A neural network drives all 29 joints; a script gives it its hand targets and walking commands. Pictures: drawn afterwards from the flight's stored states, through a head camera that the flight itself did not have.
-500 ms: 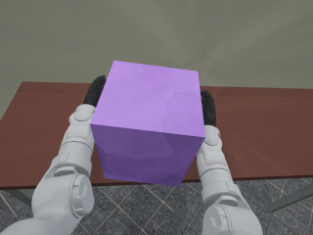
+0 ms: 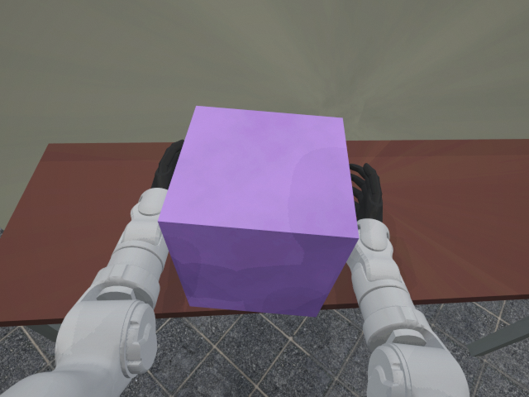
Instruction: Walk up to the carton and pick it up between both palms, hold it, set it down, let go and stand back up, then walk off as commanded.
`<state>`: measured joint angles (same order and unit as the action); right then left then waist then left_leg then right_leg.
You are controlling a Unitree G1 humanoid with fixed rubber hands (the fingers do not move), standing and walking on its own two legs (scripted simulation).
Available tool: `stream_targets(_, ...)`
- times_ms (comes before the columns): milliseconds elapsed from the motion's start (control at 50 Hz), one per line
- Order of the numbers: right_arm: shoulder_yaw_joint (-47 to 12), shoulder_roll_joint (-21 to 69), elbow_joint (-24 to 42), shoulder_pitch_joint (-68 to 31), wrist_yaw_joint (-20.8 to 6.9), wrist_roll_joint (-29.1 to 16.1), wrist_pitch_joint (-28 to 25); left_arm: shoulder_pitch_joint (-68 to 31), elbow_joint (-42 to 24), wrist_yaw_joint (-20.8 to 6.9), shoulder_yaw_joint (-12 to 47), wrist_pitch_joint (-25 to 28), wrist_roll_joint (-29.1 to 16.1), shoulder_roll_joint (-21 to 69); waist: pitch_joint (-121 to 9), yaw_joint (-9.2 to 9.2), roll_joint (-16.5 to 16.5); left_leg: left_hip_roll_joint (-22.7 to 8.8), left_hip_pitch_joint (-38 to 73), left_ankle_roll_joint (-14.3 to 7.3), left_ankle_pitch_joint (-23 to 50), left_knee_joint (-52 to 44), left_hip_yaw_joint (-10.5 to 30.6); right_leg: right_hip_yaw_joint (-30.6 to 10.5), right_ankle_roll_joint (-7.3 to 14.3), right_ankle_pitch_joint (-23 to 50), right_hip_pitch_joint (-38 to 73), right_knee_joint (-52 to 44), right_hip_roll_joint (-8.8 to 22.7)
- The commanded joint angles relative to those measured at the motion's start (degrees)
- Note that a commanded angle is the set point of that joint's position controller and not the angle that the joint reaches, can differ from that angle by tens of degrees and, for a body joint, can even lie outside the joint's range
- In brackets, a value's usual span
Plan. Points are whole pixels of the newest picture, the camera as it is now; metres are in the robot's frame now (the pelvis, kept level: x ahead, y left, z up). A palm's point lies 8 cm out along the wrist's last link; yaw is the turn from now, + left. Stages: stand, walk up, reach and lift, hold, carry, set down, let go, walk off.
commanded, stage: set down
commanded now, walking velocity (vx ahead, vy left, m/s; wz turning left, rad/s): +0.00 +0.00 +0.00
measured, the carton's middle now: (260, 219) +0.37 -0.01 +0.07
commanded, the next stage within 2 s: none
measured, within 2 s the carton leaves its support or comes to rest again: neither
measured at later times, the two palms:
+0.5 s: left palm (122, 223) +0.36 +0.20 +0.07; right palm (387, 251) +0.32 -0.19 +0.06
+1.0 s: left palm (100, 275) +0.29 +0.22 +0.05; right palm (406, 291) +0.25 -0.20 +0.06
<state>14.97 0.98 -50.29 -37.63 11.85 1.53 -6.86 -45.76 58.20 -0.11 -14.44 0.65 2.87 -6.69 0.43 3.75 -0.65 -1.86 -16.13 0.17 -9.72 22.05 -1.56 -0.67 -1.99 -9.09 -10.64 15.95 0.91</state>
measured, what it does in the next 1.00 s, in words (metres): stands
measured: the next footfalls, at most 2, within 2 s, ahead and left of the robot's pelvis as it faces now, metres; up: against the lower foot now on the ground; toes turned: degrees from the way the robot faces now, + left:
none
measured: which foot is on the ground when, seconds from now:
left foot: down 0.00-1.00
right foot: down 0.00-1.00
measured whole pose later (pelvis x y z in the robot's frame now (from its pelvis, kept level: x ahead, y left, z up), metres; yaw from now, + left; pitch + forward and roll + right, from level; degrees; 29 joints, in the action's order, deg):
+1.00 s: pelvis -0.04 +0.00 +0.00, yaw +0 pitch +0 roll -2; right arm 5.3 -4.6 -15.6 -8.5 11.7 -10.9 7.5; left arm -13.3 19.1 -2.0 -5.8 -14.1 -9.1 -14.9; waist -0.1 2.5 1.2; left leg -1.9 -16.0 -0.4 -7.6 23.0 -1.5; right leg -0.7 -2.1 -7.3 -10.7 17.4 0.9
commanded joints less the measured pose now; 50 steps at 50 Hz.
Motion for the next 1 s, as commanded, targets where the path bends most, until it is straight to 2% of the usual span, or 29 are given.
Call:
stream_targets(0,-15.78,-6.98,9.56,-20.27,0.96,-9.53,-2.12,-22.86,-9.58,0.82,3.81,3.44,-5.31,-15.56,-41.89,-3.7,0.07,3.56,9.81,2.37,27.13,4.88,-4.31,2.08,-2.35,38.94,12.24,8.01,-3.41)
stream_targets(20,-13.94,-8.45,6.68,-21.41,1.04,-8.88,-1.32,-25.28,-7.98,0.59,5.14,2.4,-5.88,-15.14,-38.29,-1.29,-0.06,3.39,8.98,2.63,24.53,4.02,-3.4,2.75,-1.89,35.39,10.64,7.29,-3.64)
stream_targets(100,-15.76,-10.68,2.15,-14.59,1.49,-11.76,0.56,-19.4,-8.61,-0.6,4.68,-1.1,-3.96,-15.27,-26.65,-1.17,-1.13,2.98,15.54,3.13,24.42,2.57,-3.06,3.27,-1.53,29.74,7.64,3.87,-3.89)
stream_targets(140,-14.84,-11.91,2.9,-16.04,1.86,-12.45,1.2,-20.44,-10.14,-1.12,6.22,-1.48,-5.38,-14.75,-27.27,0.9,-1.02,3.06,15.91,3.54,23.62,2.49,-2.94,3.85,-1.23,28.0,7.57,3.65,-4.14)
stream_targets(160,-16.59,-11.75,8.23,-13.0,1.91,-13.81,0.26,-17.36,-14.05,-1.21,4.11,-1.78,-4.67,-16.23,-30.96,-1.84,-1.14,3.01,18.27,3.83,25.72,2.73,-3.23,3.67,-1.34,28.54,8.63,3.05,-4.32)
stream_targets(200,-13.88,-12.72,9.87,-11.32,1.81,-13.38,-0.44,-16.35,-18.63,-1.01,5.4,-1.52,-4.49,-14.8,-34.56,-0.02,-4.55,2.96,21.2,4.7,26.52,3.29,-2.74,4.45,-0.62,25.94,6.05,2.37,-4.77)
stream_targets(220,-15.48,-11.94,11.67,-12.53,1.73,-15.05,0.04,-16.42,-18.03,-1.13,5.31,-1.26,-5.65,-15.93,-33.4,-1.89,-2.39,2.71,20.1,4.09,25.41,3.01,-2.71,4.26,-0.62,22.71,4.51,1.67,-4.99)
stream_targets(240,-13.28,-12.82,12.96,-18.73,1.81,-14.21,0.75,-22.53,-16.91,-0.97,7.12,-0.96,-7.56,-16.96,-32.32,-0.79,-3.81,2.96,18.68,4.24,22.39,3.21,-3.28,4.68,-0.59,18.97,1.47,1.27,-4.65)
stream_targets(260,-14.46,-12.75,17.83,-9.84,1.56,-14.8,-0.19,-14.11,-25.52,-0.86,7.01,-0.48,-7.01,-16.51,-36.46,-0.95,-3.51,2.66,22.49,4.31,27.45,3.59,-2.75,4.96,-0.43,25.27,5.36,2.14,-5.08)
stream_targets(300,-14.35,-12.32,22.86,-16.1,1.47,-15.06,0.44,-19.42,-25.0,-0.76,7.67,0.14,-10.33,-19.54,-37.64,-1.93,-3.81,3.06,18.03,4.03,22.6,3.79,-2.86,4.13,-0.4,20.19,3.62,2.26,-4.37)
stream_targets(340,-14.31,-12.65,29.69,-11.58,1.13,-14.63,0.01,-14.09,-31.8,-0.58,8.63,0.42,-11.39,-20.71,-41.37,-1.41,-2.74,2.89,19.75,3.65,22.91,3.8,-2.35,4.31,-0.47,22.23,5.16,3.26,-4.55)
stream_targets(360,-13.71,-12.18,27.43,-17.42,1.11,-14.99,1.43,-20.12,-27.44,-0.98,10.93,0.72,-13.74,-20.83,-38.52,-0.38,-3.35,3.11,16.43,3.18,17.73,3.98,-2.61,3.92,-0.49,16.46,1.98,2.67,-4.0)
stream_targets(400,-15.53,-13.15,28.79,-11.11,0.73,-15.66,3.05,-12.85,-31.64,-1.15,10.6,-1.48,-12.81,-20.28,-32.85,-1.77,-3.84,2.87,18.2,3.3,17.93,2.68,-2.19,3.86,-0.08,15.89,2.56,2.63,-4.16)
stream_targets(420,-14.71,-13.54,28.63,-10.18,0.35,-15.62,4.28,-12.89,-34.12,-0.96,10.98,-2.21,-13.63,-19.39,-32.78,-0.92,-4.63,2.63,18.74,3.19,15.34,1.81,-1.72,3.92,0.49,13.56,2.72,2.62,-4.36)
stream_targets(480,-14.35,-12.86,27.68,-12.33,0.1,-15.0,7.39,-15.24,-24.76,-1.82,11.81,-3.71,-15.1,-21.29,-26.76,-0.39,0.08,2.53,12.05,1.47,4.24,-0.17,-2.15,3.1,0.4,4.73,1.71,1.88,-3.45)
stream_targets(500,-15.32,-12.28,28.66,-5.59,-0.13,-15.6,7.87,-9.41,-28.88,-2.06,11.42,-3.76,-15.17,-20.83,-25.12,-0.96,-0.77,2.73,13.86,1.44,3.89,-0.97,-2.52,2.91,0.61,4.74,2.38,1.95,-3.29)
stream_targets(540,-15.03,-12.78,29.17,-9.08,-0.23,-15.41,8.6,-12.23,-29.68,-1.82,11.9,-4.58,-15.2,-20.04,-26.68,-1.3,-2.56,2.23,13.52,1.9,3.17,-1.21,-2.42,3.21,0.98,2.79,1.77,2.22,-3.55)
stream_targets(560,-15.05,-13.76,31.72,0.51,-0.33,-16.31,7.94,-1.18,-36.37,-1.93,10.96,-6.16,-13.79,-19.26,-27.41,-1.55,-3.27,1.93,18.07,2.58,8.9,-1.24,-1.8,3.24,1.19,9.08,5.62,2.35,-3.91)
stream_targets(580,-13.74,-13.33,28.55,-8.16,-0.04,-14.31,8.86,-11.41,-28.76,-2.35,10.24,-6.33,-13.15,-20.74,-23.33,-1.45,-3.78,2.39,13.17,2.43,4.11,-1.07,-2.44,2.5,1.04,3.25,1.24,2.18,-3.45)
stream_targets(600,-16.9,-11.98,35.76,6.76,0.22,-17.01,7.75,4.54,-39.03,-2.97,10.19,-7.39,-12.77,-19.19,-26.17,-2.06,-1.2,2.48,19.33,2.14,12.08,-0.9,-2.46,2.88,0.52,12.38,7.99,1.84,-3.75)
stream_targets(620,-14.49,-12.93,32.4,-6.63,0.96,-14.64,8.3,-9.2,-31.42,-3.34,8.45,-7.39,-12.12,-21.61,-24.61,-2.44,-2.46,3.03,14.96,1.78,4.97,-0.79,-3.13,1.86,0.04,3.73,2.27,1.29,-3.1)
stream_targets(660,-16.64,-12.59,36.02,6.59,0.62,-16.3,8.11,4.52,-39.15,-3.23,7.85,-8.77,-11.02,-19.83,-22.95,-4.05,-1.9,2.49,17.72,1.87,8.28,-2.18,-2.44,2.39,0.63,7.65,6.78,1.31,-3.85)
stream_targets(680,-14.58,-13.87,38.96,-0.23,0.79,-15.73,8.78,-2.37,-41.28,-3.03,8.04,-9.07,-12.44,-21.45,-23.94,-3.41,-2.21,2.32,15.3,1.88,5.7,-1.99,-2.54,2.39,0.74,4.59,5.32,1.92,-3.85)
stream_targets(720,-13.89,-14.01,37.7,1.67,0.15,-15.5,10.09,-0.93,-39.05,-3.21,10.15,-10.2,-13.64,-19.87,-19.32,-2.24,-2.32,2.32,13.38,1.8,2.67,-2.63,-3.03,2.63,1.1,1.1,2.98,1.33,-3.85)
stream_targets(740,-12.73,-13.86,42.63,6.16,0.63,-14.73,9.39,4.47,-43.35,-3.37,9.74,-10.77,-13.43,-20.15,-21.73,-1.27,-0.53,2.25,14.94,1.64,3.44,-2.45,-2.59,2.65,0.72,3.6,5.79,1.45,-3.95)
stream_targets(860,-14.82,-11.54,50.67,8.71,-0.12,-15.82,11.61,6.33,-49.21,-2.89,9.48,-11.11,-15.73,-20.82,-21.58,-3.79,-0.23,2.49,12.49,0.48,-0.36,-3.26,-3.29,1.65,0.82,-2.87,3.42,1.39,-3.01)
stream_targets(900,-15.43,-11.97,56.69,17.37,-0.53,-17.71,11.31,15.35,-59.27,-2.22,10.2,-10.99,-16.02,-20.99,-23.9,-4.65,-2.4,2.02,16.0,1.32,5.52,-2.72,-2.72,1.69,1.43,3.56,6.67,2.3,-3.48)
stream_targets(940,-13.79,-11.72,55.42,15.82,-0.78,-16.38,12.73,13.02,-56.23,-2.15,8.93,-12.02,-16.43,-22.64,-22.13,-3.86,-2.58,2.46,13.89,1.38,2.48,-2.72,-2.75,0.88,1.59,-0.52,4.56,1.57,-2.85)
stream_targets(980,-15.79,-11.8,61.88,28.79,-1.2,-18.02,12.78,26.28,-67.19,-2.41,8.94,-12.69,-16.38,-21.04,-24.23,-4.25,-1.96,2.22,19.48,1.65,10.64,-1.99,-2.51,1.48,1.61,7.04,7.58,2.02,-3.57)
